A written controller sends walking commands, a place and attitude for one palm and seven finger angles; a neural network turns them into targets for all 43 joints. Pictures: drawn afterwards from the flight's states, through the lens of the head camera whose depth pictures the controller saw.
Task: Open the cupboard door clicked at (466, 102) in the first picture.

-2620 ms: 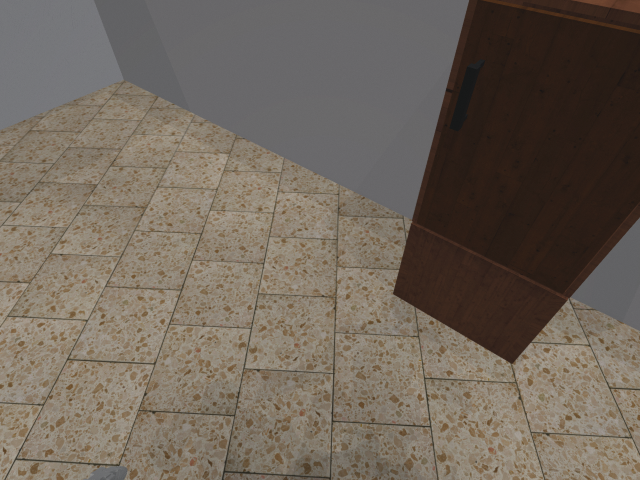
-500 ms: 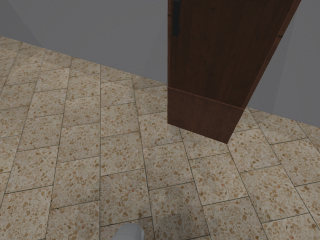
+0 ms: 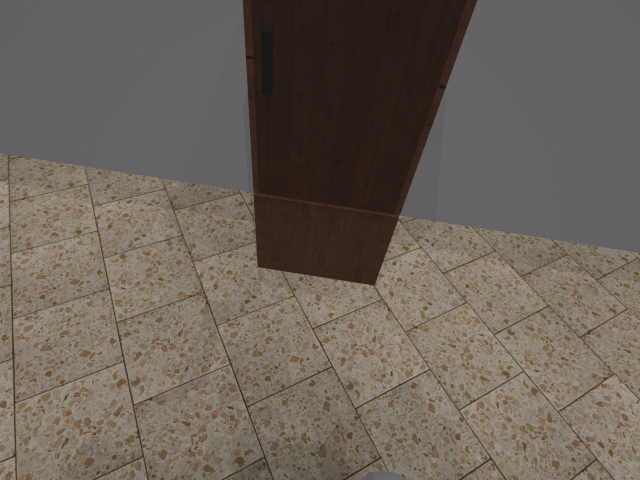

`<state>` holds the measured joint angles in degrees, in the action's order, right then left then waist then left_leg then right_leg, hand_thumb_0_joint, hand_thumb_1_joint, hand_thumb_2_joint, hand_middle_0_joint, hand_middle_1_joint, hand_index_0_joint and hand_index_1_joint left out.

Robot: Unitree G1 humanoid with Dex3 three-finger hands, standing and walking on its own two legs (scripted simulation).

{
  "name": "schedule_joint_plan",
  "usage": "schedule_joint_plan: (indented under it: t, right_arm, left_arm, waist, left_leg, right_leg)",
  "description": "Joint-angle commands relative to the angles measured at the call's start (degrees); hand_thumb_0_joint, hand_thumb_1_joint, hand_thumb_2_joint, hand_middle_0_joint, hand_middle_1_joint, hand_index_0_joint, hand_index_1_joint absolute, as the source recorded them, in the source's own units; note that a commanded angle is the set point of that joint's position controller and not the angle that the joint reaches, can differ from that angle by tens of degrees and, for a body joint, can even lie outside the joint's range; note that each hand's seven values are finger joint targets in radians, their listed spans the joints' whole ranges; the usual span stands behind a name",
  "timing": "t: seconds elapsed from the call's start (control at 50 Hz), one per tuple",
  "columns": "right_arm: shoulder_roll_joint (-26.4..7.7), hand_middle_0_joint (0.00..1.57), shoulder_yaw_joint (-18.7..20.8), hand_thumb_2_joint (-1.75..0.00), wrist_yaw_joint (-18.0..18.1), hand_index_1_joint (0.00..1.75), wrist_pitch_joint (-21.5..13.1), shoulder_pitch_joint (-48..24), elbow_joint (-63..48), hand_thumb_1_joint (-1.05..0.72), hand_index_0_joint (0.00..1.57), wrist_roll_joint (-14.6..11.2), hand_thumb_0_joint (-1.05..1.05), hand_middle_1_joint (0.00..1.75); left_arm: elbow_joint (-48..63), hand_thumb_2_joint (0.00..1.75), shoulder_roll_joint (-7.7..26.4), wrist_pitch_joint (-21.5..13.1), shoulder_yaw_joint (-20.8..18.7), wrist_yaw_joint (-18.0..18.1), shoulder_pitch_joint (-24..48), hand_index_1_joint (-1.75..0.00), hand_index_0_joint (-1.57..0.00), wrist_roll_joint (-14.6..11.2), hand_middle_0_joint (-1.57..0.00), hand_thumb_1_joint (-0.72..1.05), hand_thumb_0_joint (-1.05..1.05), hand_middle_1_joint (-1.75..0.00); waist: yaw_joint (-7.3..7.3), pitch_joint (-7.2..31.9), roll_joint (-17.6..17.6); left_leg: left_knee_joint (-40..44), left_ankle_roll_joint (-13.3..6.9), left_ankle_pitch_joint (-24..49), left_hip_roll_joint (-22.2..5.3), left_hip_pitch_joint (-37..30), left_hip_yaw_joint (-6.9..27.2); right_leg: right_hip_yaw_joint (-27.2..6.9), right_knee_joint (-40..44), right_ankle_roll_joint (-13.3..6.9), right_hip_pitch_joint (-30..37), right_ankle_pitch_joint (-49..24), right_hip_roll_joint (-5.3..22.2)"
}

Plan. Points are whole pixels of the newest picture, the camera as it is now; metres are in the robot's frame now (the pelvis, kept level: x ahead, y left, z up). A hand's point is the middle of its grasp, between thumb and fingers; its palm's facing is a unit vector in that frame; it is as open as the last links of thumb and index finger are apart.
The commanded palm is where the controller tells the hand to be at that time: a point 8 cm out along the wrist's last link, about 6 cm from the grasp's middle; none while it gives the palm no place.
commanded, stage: take the last steps up to it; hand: left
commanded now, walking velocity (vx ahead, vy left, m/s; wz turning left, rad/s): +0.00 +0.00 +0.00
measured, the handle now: (269, 59) +0.90 +0.17 +0.08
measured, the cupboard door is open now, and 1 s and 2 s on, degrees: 0 0 0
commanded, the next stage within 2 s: come to a stop and stand still in 0.96 s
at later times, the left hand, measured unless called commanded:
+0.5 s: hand out of the picture +0.05 +0.18 -0.18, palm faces -0.03 -0.98 -0.19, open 7.3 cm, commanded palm none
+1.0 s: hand (205, 344) +0.35 +0.21 -0.17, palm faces -0.09 -0.98 -0.20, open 7.3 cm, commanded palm none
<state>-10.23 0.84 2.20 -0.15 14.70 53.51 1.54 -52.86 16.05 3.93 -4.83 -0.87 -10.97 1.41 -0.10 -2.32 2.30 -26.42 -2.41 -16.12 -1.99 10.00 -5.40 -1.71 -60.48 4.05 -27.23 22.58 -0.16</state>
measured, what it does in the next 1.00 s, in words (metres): walks ahead: right foot, then left foot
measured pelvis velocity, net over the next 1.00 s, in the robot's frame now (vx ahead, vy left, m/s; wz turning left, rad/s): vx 0.26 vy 0.03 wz -0.11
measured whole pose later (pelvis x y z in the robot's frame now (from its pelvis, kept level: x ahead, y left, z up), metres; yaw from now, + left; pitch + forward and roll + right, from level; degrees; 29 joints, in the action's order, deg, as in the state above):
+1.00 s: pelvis +0.26 +0.03 +0.00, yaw -6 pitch -1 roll +1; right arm -5.5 1.8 1.2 -3.5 22.1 64.5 1.7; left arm -59.2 9.7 0.0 -3.6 -0.4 -10.6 1.8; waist 1.6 -1.9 0.9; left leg -21.0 -2.0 -17.7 0.2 2.4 -11.9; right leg 5.3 -42.6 0.8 -28.2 13.1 6.3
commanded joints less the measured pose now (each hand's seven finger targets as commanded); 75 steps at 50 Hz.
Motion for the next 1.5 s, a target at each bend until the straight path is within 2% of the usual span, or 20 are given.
schedule_joint_plan:
  t: [0.0, 0.14, 0.16, 0.18, 0.22, 0.3, 0.48, 0.54, 0.58, 0.6, 0.64, 0.72, 0.94, 1.02, 1.04, 1.08, 1.1, 1.18, 1.44, 1.48]
  right_arm:
    - [-10.8, 0.2, 3.3, -0.9, 0.5, 0.3, -0.7, 4.7, -0.8, -0.9, 0.2, 0.0, 0.0, 0.3]
    - [-10.4, 0.2, 3.2, -0.9, -0.5, 0.3, -0.7, 6.5, 3.9, -0.9, 0.2, 0.1, 0.0, 0.3]
    - [-7.7, 0.2, 2.7, -0.9, -1.0, 0.3, -1.0, 6.8, 4.3, -0.9, 0.2, -0.4, 0.0, 0.3]
    - [-3.3, 0.2, 1.4, -0.9, -1.3, 0.3, -1.4, 5.8, 2.6, -0.9, 0.2, -0.8, 0.0, 0.3]
    - [-5.7, 0.2, 2.3, -0.9, -1.9, 0.3, -0.8, -2.3, 0.6, -0.9, 0.2, 0.3, 0.0, 0.3]
    - [-3.6, 0.2, 3.0, -0.9, -3.0, 0.3, -0.3, 2.6, 4.2, -0.9, 0.2, 0.5, 0.0, 0.3]
    - [-2.4, 0.2, 3.0, -0.9, -4.5, 0.3, -1.4, -1.0, 1.0, -0.9, 0.2, -0.5, 0.0, 0.3]
    - [-6.1, 0.2, 3.8, -0.9, -3.2, 0.3, -2.6, 12.5, 5.7, -0.9, 0.2, 0.1, 0.0, 0.3]
    - [-16.1, 0.2, 5.5, -0.9, -1.9, 0.3, -2.8, 23.7, 8.3, -0.9, 0.2, 0.6, 0.0, 0.3]
    - [-14.6, 0.2, 5.2, -0.9, -1.1, 0.3, -2.5, 20.0, 8.6, -0.9, 0.2, 0.1, 0.0, 0.3]
    - [-8.2, 0.2, 3.6, -0.9, -1.0, 0.3, -3.3, 10.8, 6.3, -0.9, 0.2, 0.0, 0.0, 0.3]
    - [-3.8, 0.2, 2.6, -0.9, -0.6, 0.3, -4.6, 5.8, 6.5, -0.9, 0.2, -0.3, 0.0, 0.3]
    - [-3.6, 0.2, 2.9, -0.9, -0.6, 0.3, -3.7, 11.6, 9.8, -0.9, 0.2, 0.1, 0.0, 0.3]
    - [-3.9, 0.2, 2.8, -0.9, -0.5, 0.3, -3.1, 11.3, 10.8, -0.9, 0.2, 0.1, 0.0, 0.3]
    - [-3.4, 0.2, 2.7, -0.9, -0.7, 0.3, -3.3, 11.2, 10.9, -0.9, 0.2, -0.5, 0.0, 0.3]
    - [0.6, 0.2, 1.6, -0.9, -0.7, 0.3, -3.0, 13.0, 9.1, -0.9, 0.2, -1.4, 0.0, 0.3]
    - [0.1, 0.2, 1.5, -0.9, -0.2, 0.3, -1.9, 11.9, 9.6, -0.9, 0.2, -1.5, 0.0, 0.3]
    - [2.0, 0.2, 1.8, -0.9, -0.1, 0.3, 1.5, 8.8, 10.0, -0.9, 0.2, -1.5, 0.0, 0.3]
    - [-2.3, 0.2, 3.2, -0.9, -1.3, 0.3, 1.7, 5.0, 3.5, -0.9, 0.2, -0.8, 0.0, 0.3]
    - [-9.8, 0.2, 4.1, -0.9, -1.2, 0.3, 0.1, 4.6, 1.8, -0.9, 0.2, -0.1, 0.0, 0.3]
  left_arm:
    - [4.1, 0.9, 0.2, -0.9, 0.7, 0.1, 4.0, -0.3, -0.2, -0.3, -0.2, 0.9, 0.0, -0.3]
    - [-0.2, 0.9, -1.2, -3.2, 1.3, -0.2, -2.6, -0.3, -0.2, 0.1, -0.2, 0.9, 0.0, -0.3]
    - [-2.0, 0.9, 1.4, -4.1, 0.8, 0.3, -6.2, -0.3, -0.2, 0.2, -0.2, 0.9, 0.0, -0.3]
    - [-4.1, 0.9, 6.6, -4.8, -0.2, 1.2, -11.5, -0.3, -0.2, 0.4, -0.2, 0.9, 0.0, -0.3]
    - [-5.7, 0.9, 7.6, -5.2, -0.4, 1.8, -14.8, -0.3, -0.2, -0.4, -0.2, 0.9, 0.0, -0.3]
    - [-4.7, 0.9, 0.9, -6.6, 0.8, 2.1, -8.5, -0.3, -0.2, 0.0, -0.2, 0.9, 0.0, -0.3]
    - [-8.4, 0.9, 3.6, -7.5, 0.6, 2.1, -10.8, -0.3, -0.2, 0.6, -0.2, 0.9, 0.0, -0.3]
    - [-9.0, 0.9, 2.1, -6.9, 0.7, 1.7, -11.7, -0.3, -0.2, 0.1, -0.2, 0.9, 0.0, -0.3]
    - [-6.1, 0.9, -2.9, -6.6, 1.3, 1.1, -12.7, -0.3, -0.2, -0.7, -0.2, 0.9, 0.0, -0.3]
    - [-5.5, 0.9, -2.6, -6.4, 1.3, 1.4, -9.4, -0.3, -0.2, -0.4, -0.2, 0.9, 0.0, -0.3]
    - [-5.7, 0.9, -3.2, -6.8, 1.1, 0.4, -5.3, -0.3, -0.2, 0.1, -0.2, 0.9, 0.0, -0.3]
    - [-8.1, 0.9, -6.1, -4.9, 1.4, 0.1, -11.5, -0.3, -0.2, 0.7, -0.2, 0.9, 0.0, -0.3]
    - [-3.0, 0.9, -6.1, -4.8, 1.3, 0.4, 1.4, -0.3, -0.2, 0.3, -0.2, 0.9, 0.0, -0.3]
    - [-5.0, 0.9, -5.2, -6.0, 1.0, 0.5, -4.2, -0.3, -0.2, 0.5, -0.2, 0.9, 0.0, -0.3]
    - [-6.9, 0.9, -3.0, -6.7, 0.6, 0.8, -10.5, -0.3, -0.2, 0.6, -0.2, 0.9, 0.0, -0.3]
    - [-9.0, 0.9, 4.3, -7.5, -0.2, 2.1, -18.5, -0.3, -0.2, -0.3, -0.2, 0.9, 0.0, -0.3]
    - [-8.4, 0.9, 3.6, -7.6, 0.2, 2.5, -14.4, -0.3, -0.2, -0.7, -0.2, 0.9, 0.0, -0.3]
    - [-4.9, 0.9, -0.1, -5.6, 1.0, 3.9, -2.6, -0.3, -0.2, 0.1, -0.2, 0.9, 0.0, -0.3]
    - [-0.6, 0.9, 3.9, -2.6, -0.8, 3.2, 2.0, -0.3, -0.2, 0.3, -0.2, 0.9, 0.0, -0.3]
    - [0.3, 0.9, -3.0, -1.7, 0.5, 2.8, -2.9, -0.3, -0.2, -0.6, -0.2, 0.9, 0.0, -0.3]
  waist:
    - [2.43, 1.1, -11.2]
    - [-0.48, 2.0, -8.1]
    - [-1.93, 2.8, -2.1]
    - [-3.82, 3.2, 13.1]
    - [-5.78, -2.0, 12.2]
    - [-0.11, -6.8, 3.6]
    - [0.2, -6.4, 7.4]
    - [5.77, 0.4, -2.1]
    - [7.94, 8.9, -25.2]
    - [7.58, 7.5, -20.2]
    - [4.53, -1.3, -8.8]
    - [-0.41, -0.9, -7.7]
    - [1.9, -5.7, -6.7]
    - [-0.94, -1.9, -4.7]
    - [-3.6, 2.5, -1.5]
    - [-3.65, 9.9, 10.8]
    - [-2.84, 11.8, 9.3]
    - [0.49, 3.5, 1.7]
    - [2.28, 6.6, 7.9]
    - [1.54, 4.9, -19.6]
  left_leg:
    - [6.5, -7.4, 30.8, -14.7, -5.5, 9.9]
    - [3.5, -3.1, -2.1, -12.8, 4.3, 8.3]
    - [-4.5, -0.4, -5.5, -9.8, 13.1, 4.6]
    - [-18.4, 3.5, -16.3, -2.7, 27.4, -4.2]
    - [-29.8, 3.2, -15.3, -4.0, 32.1, 2.9]
    - [-32.2, 4.4, -2.5, -5.9, 27.8, 2.0]
    - [-14.7, 3.2, 0.8, -4.7, 16.0, -0.8]
    - [-4.2, 2.2, 2.6, -1.2, -6.3, -3.4]
    - [12.0, -6.0, -6.5, -23.2, -17.4, 31.0]
    - [15.7, -6.8, -15.3, -24.4, -12.9, 32.9]
    - [15.9, -6.0, -13.2, -20.2, -1.5, 23.7]
    - [16.8, -5.0, 1.0, -14.9, 4.7, 8.5]
    - [14.2, -7.3, 15.3, -15.5, -2.8, 4.0]
    - [2.2, -4.4, 23.4, -12.5, -3.0, 1.0]
    - [-6.9, -2.4, 24.2, -10.0, -0.2, -1.2]
    - [-31.7, 2.8, -18.0, 0.3, 15.3, -3.0]
    - [-33.9, 3.0, -18.9, -1.7, 11.8, 3.7]
    - [-29.9, 4.1, -13.4, -2.8, 10.6, 4.8]
    - [-5.4, 4.6, 3.8, -0.1, 1.1, 0.6]
    - [9.6, -0.8, 19.5, -17.9, -0.8, 21.6]
  right_leg:
    - [2.2, 10.0, -0.4, -0.2, 2.8, 1.4]
    - [7.0, 36.9, -4.0, 21.0, -4.5, -0.1]
    - [0.7, 41.6, -6.2, 31.8, -4.4, 5.4]
    - [-18.3, 47.6, -12.1, 39.8, 0.9, 19.6]
    - [-24.6, 52.4, -16.4, 29.1, 10.2, 22.6]
    - [-9.1, 51.7, -13.1, 19.5, -0.1, 17.0]
    - [-1.9, 47.9, -10.9, 16.1, -8.3, 16.2]
    - [4.3, 27.2, -8.0, 11.5, -18.2, 10.1]
    - [7.8, -6.2, -4.7, -5.4, 12.3, -1.3]
    - [2.2, -14.3, -5.8, -8.2, 9.6, 1.5]
    - [1.5, -15.2, -5.9, -10.5, -1.4, 6.5]
    - [3.6, -5.6, -4.1, -3.1, -6.6, 7.6]
    - [6.6, 19.5, -3.6, -2.1, -9.4, 6.4]
    - [10.8, 30.7, -5.3, 11.7, -12.3, 1.8]
    - [8.1, 33.6, -6.4, 21.5, -16.8, 3.6]
    - [-15.5, 37.9, -16.8, 34.9, -51.3, 25.5]
    - [-14.4, 38.8, -17.5, 28.8, -56.9, 24.6]
    - [-2.0, 38.9, -15.2, 15.3, -53.0, 20.2]
    - [2.1, 33.1, -10.1, 10.9, -27.3, 15.1]
    - [7.7, 17.5, -2.8, -0.3, 5.6, 3.6]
